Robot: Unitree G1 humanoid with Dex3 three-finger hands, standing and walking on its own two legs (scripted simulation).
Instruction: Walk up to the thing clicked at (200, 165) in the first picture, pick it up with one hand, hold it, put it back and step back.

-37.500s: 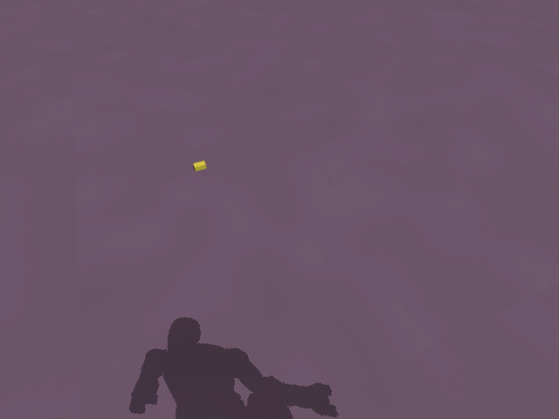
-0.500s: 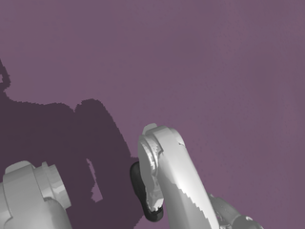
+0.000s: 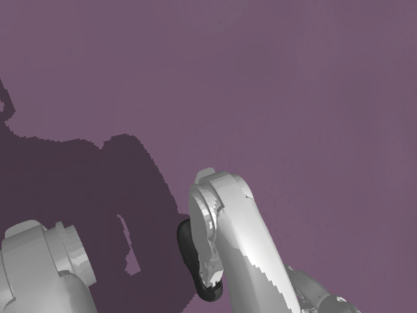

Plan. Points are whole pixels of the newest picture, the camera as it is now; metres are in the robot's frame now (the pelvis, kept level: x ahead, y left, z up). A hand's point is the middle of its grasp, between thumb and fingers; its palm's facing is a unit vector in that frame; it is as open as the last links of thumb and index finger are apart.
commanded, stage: open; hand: left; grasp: from above
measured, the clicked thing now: out of the picture +0.43 +0.37 -0.28
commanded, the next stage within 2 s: withdraw in 0.02 s
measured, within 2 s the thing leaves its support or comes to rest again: neither
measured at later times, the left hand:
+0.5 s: hand out of the picture +0.43 +0.40 -0.15, palm faces -0.32 -0.10 -0.94, open 13.9 cm
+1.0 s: hand out of the picture +0.38 +0.37 -0.10, palm faces -0.50 -0.13 -0.86, open 13.3 cm
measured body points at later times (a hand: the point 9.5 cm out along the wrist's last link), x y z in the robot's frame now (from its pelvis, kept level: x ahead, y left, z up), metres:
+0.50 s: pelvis +0.00 +0.00 +0.01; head +0.23 +0.13 +0.38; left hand +0.44 +0.40 -0.10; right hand +0.11 -0.26 -0.07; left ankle +0.06 +0.13 -0.26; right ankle +0.11 -0.14 -0.26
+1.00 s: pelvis -0.02 -0.01 +0.05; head +0.20 +0.09 +0.43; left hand +0.40 +0.38 -0.05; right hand +0.10 -0.29 -0.05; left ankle +0.06 +0.13 -0.26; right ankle +0.11 -0.14 -0.26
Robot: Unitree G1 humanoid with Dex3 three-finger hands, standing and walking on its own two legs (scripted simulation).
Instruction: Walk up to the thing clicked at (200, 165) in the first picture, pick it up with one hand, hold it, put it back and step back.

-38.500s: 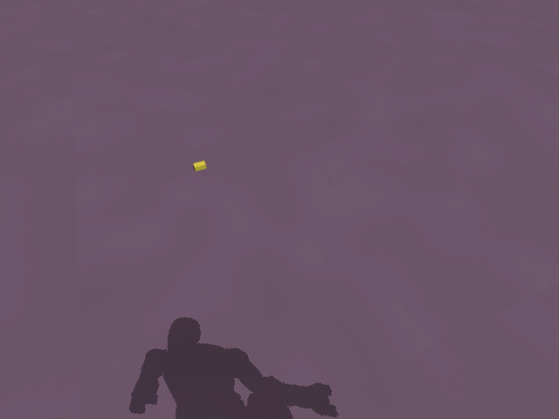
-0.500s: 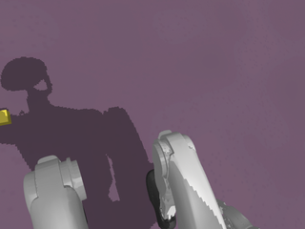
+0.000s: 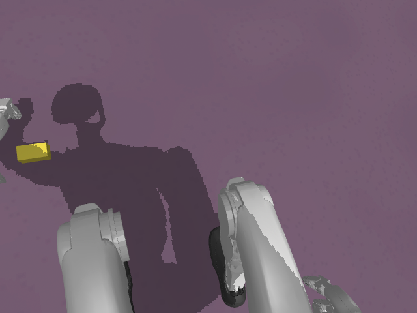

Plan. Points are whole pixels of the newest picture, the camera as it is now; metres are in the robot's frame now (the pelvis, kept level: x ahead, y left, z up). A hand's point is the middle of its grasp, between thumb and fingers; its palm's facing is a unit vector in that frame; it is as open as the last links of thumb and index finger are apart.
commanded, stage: withdraw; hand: left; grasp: from above
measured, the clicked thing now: (34, 152) +0.48 +0.33 -0.33
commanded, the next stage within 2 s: home in 0.02 s
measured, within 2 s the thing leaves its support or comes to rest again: neither
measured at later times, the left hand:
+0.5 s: hand out of the picture +0.45 +0.35 -0.10, palm faces -0.36 -0.32 -0.88, open 10.7 cm
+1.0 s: hand out of the picture +0.28 +0.27 +0.12, palm faces +0.01 -0.90 -0.44, open 7.4 cm
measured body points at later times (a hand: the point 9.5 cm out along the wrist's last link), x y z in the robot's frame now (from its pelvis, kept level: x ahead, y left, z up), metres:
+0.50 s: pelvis +0.02 +0.01 +0.03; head +0.25 +0.08 +0.41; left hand +0.47 +0.37 -0.05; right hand +0.09 -0.25 -0.08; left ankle +0.09 +0.14 -0.31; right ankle +0.11 -0.14 -0.31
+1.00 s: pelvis +0.02 +0.00 +0.22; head +0.16 +0.05 +0.64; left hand +0.28 +0.31 +0.15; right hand +0.27 -0.21 +0.13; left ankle +0.09 +0.14 -0.31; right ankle +0.11 -0.14 -0.31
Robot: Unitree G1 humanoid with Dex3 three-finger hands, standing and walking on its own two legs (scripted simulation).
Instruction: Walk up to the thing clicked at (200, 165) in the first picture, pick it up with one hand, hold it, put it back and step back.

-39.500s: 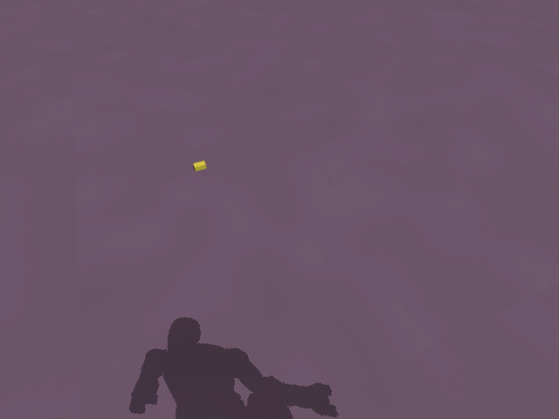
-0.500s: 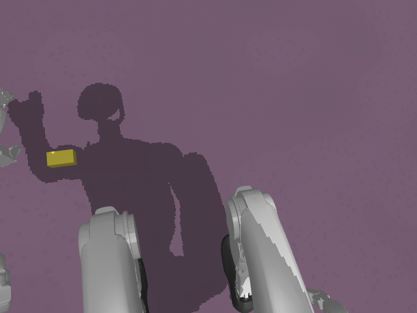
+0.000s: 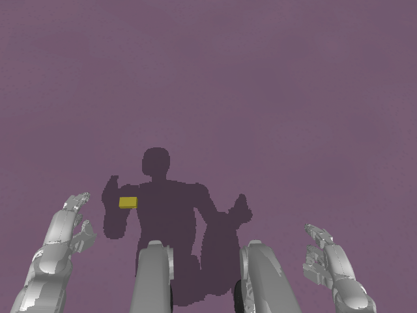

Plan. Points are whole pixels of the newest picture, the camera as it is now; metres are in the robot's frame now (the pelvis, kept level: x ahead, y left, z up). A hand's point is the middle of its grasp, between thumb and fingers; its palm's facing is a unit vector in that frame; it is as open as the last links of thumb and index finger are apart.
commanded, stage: home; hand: left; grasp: from above
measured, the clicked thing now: (128, 202) +0.49 +0.27 -0.54
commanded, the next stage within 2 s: none
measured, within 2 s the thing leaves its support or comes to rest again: neither
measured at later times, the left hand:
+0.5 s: hand (74, 254) +0.23 +0.18 +0.10, palm faces +0.10 -0.97 -0.21, open 7.4 cm
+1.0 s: hand (75, 263) +0.22 +0.18 +0.11, palm faces +0.11 -0.97 -0.20, open 7.4 cm
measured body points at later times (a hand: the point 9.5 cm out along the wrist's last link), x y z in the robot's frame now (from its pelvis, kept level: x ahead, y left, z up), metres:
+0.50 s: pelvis +0.06 +0.00 +0.15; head +0.09 +0.01 +0.60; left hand +0.23 +0.24 +0.12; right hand +0.21 -0.25 +0.08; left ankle +0.08 +0.13 -0.52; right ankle +0.07 -0.15 -0.52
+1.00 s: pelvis +0.07 -0.01 +0.16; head +0.09 -0.01 +0.61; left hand +0.21 +0.23 +0.13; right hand +0.25 -0.24 +0.09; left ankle +0.08 +0.13 -0.52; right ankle +0.07 -0.15 -0.52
